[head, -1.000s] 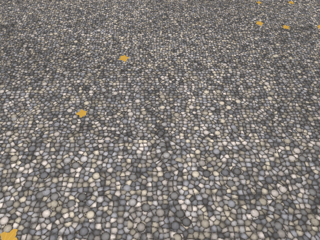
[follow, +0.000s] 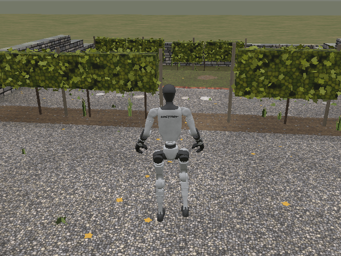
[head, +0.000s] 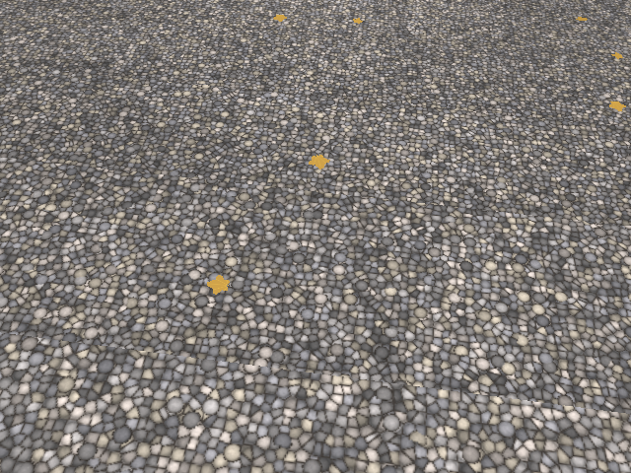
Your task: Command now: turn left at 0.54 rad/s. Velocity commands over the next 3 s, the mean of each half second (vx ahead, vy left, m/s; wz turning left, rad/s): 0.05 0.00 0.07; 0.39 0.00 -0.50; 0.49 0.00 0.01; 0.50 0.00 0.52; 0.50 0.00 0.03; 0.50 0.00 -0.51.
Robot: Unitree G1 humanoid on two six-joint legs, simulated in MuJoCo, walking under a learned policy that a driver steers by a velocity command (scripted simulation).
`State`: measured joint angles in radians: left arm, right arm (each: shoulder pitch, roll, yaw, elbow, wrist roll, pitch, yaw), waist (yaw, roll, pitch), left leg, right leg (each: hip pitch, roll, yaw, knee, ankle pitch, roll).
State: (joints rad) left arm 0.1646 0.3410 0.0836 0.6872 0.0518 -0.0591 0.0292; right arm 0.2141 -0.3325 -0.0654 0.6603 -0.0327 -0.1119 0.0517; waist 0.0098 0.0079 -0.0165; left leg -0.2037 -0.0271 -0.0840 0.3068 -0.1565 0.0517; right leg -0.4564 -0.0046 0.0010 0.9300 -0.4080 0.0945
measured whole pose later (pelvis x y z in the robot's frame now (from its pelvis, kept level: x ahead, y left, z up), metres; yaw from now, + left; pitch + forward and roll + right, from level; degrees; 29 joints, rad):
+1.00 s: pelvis +0.23 -0.03 -0.02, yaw -17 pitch +3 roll +0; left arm 0.06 0.22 0.01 0.74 0.05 -0.06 -0.12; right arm 0.52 -0.23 0.01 0.87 -0.09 -0.10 0.00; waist -0.10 0.00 -0.05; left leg 0.15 -0.01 0.20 0.13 -0.34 0.01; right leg -0.71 -0.04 -0.04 0.75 -0.02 -0.03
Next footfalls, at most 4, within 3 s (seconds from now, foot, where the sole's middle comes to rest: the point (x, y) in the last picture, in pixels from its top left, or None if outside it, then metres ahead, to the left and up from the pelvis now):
0.24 right None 0.06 -0.14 -0.79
0.64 left None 0.12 0.10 -0.79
1.12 right None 0.42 -0.21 -0.79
1.60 left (346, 403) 0.65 -0.05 -0.79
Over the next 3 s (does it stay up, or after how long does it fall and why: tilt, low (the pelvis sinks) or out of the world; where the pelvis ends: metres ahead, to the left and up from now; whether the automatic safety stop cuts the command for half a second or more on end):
stays up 1.31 -0.20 -0.20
